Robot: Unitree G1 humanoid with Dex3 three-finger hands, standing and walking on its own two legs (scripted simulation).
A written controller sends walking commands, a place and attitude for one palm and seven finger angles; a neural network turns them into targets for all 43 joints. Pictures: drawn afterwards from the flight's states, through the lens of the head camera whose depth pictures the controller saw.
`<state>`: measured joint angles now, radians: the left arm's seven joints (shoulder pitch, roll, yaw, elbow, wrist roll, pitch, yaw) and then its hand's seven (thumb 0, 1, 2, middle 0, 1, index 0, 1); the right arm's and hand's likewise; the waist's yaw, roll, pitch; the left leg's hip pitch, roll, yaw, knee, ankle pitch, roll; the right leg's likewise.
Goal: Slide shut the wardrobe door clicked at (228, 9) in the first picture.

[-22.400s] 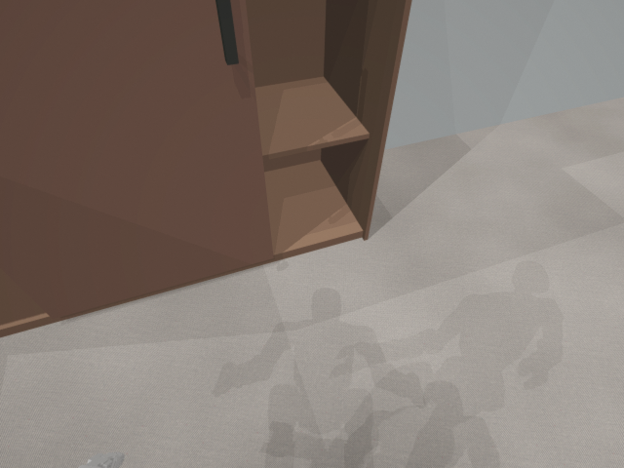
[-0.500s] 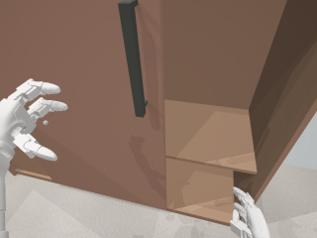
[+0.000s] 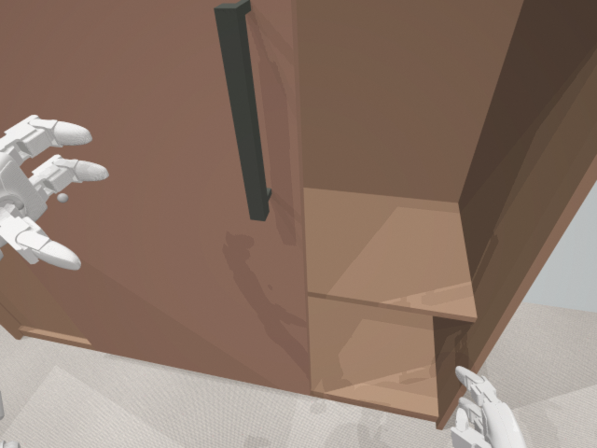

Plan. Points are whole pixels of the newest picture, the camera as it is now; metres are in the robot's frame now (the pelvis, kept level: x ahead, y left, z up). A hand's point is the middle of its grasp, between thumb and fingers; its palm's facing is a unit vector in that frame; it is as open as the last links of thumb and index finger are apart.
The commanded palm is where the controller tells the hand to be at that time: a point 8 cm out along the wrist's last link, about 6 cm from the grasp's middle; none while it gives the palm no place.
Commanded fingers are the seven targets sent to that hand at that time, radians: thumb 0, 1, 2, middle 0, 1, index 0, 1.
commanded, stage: raise the hand with hooked fingers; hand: left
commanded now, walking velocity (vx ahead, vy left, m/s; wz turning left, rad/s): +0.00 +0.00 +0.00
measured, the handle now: (252, 124) +0.47 +0.12 +0.24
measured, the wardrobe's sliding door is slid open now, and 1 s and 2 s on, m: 0.40 0.40 0.40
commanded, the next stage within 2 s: move the hooked fingers beside the handle in 0.18 s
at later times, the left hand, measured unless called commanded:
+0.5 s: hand (69, 186) +0.29 +0.28 +0.26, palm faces +0.00 -0.99 -0.15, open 14.0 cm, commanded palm +0.26 +0.31 +0.26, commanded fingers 0.00 -0.50 0.30 -0.30 -1.20 -0.30 -1.20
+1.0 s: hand (120, 167) +0.33 +0.24 +0.26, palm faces -0.01 -0.99 -0.12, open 14.0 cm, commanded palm +0.31 +0.29 +0.25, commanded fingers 0.00 -0.50 0.30 -0.30 -1.20 -0.30 -1.20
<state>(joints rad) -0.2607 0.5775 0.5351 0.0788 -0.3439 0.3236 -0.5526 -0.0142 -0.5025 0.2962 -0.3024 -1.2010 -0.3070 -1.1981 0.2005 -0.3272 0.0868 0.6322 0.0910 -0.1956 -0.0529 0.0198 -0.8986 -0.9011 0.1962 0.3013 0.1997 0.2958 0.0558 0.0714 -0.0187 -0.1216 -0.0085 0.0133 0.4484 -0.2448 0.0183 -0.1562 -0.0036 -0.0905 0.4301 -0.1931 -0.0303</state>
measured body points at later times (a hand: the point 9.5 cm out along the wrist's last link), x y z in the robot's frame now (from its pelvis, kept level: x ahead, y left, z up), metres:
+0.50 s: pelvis +0.00 +0.00 +0.00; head -0.03 -0.03 +0.45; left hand +0.28 +0.33 +0.27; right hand +0.21 -0.21 -0.07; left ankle +0.00 +0.11 -0.74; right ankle +0.03 -0.10 -0.74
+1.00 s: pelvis +0.01 -0.01 +0.00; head -0.02 -0.04 +0.45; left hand +0.32 +0.29 +0.27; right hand +0.21 -0.23 -0.08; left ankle +0.00 +0.11 -0.74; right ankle +0.03 -0.10 -0.74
